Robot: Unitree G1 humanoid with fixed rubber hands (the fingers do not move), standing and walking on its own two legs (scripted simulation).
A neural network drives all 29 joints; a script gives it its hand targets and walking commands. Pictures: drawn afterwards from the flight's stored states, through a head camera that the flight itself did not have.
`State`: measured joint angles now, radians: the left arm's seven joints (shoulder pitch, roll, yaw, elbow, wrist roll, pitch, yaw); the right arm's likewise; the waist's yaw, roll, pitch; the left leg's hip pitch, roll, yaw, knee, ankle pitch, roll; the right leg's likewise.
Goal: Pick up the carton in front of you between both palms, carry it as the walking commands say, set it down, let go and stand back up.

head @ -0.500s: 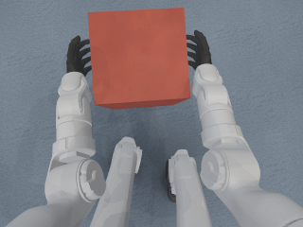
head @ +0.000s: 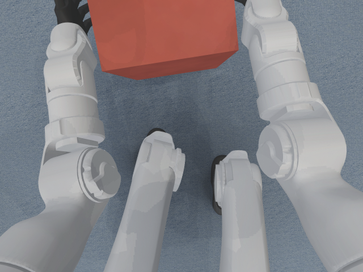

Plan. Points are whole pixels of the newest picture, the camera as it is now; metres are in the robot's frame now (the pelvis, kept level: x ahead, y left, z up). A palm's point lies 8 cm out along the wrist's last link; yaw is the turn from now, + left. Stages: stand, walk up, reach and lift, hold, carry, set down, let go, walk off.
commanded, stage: set down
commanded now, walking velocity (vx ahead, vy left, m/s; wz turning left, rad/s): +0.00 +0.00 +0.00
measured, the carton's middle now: (166, 17) +0.53 +0.15 -0.22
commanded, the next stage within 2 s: none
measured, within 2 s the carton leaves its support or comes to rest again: rests again in 1.42 s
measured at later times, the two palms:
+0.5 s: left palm (91, 29) +0.48 +0.29 -0.21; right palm (242, 3) +0.59 +0.00 -0.22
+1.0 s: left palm (96, 39) +0.47 +0.28 -0.24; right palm (242, 10) +0.58 +0.00 -0.24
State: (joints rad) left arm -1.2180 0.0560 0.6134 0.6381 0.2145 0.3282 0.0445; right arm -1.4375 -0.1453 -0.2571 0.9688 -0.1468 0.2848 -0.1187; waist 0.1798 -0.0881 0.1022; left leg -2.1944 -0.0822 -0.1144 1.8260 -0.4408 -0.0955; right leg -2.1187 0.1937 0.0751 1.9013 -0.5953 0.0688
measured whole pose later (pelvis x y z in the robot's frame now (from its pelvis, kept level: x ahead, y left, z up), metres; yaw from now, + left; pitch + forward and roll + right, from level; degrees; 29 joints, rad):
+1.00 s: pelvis +0.00 -0.01 -0.06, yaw +1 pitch +40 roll +3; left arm -1.36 0.16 0.62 0.85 0.16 0.24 -0.05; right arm -1.68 -0.29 0.00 1.23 0.01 0.22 -0.10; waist 0.23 -0.08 0.37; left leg -2.25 0.02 -0.04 2.06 -0.51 -0.08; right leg -2.21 0.20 0.06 2.17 -0.65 0.03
